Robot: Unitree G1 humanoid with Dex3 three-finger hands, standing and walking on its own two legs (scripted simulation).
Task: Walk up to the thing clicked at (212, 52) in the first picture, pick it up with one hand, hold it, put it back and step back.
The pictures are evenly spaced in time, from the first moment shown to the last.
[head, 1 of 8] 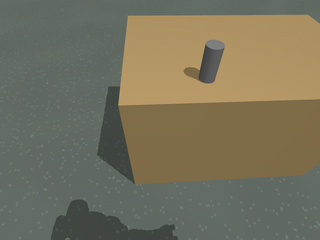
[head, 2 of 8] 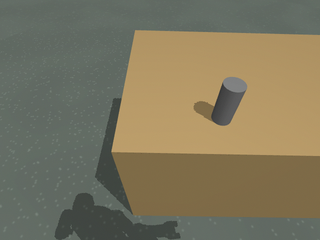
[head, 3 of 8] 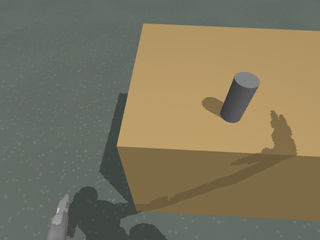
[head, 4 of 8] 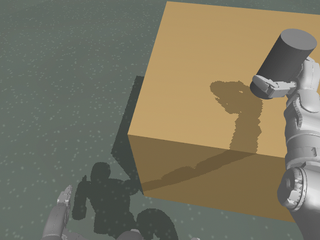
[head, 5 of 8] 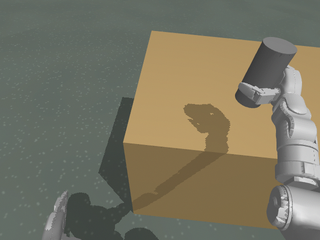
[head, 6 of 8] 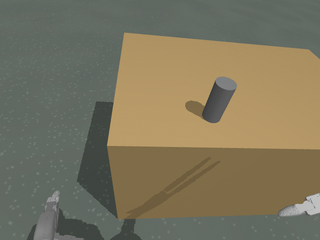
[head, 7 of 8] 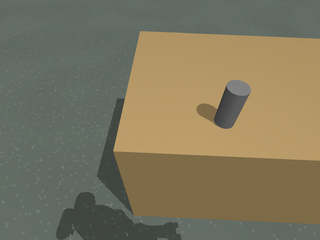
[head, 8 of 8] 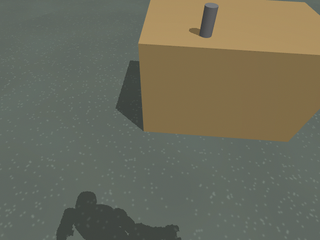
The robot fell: no
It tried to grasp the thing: yes
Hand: right
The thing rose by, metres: 0.26
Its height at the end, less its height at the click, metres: +0.00
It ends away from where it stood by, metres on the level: 0.00
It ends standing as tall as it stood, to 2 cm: yes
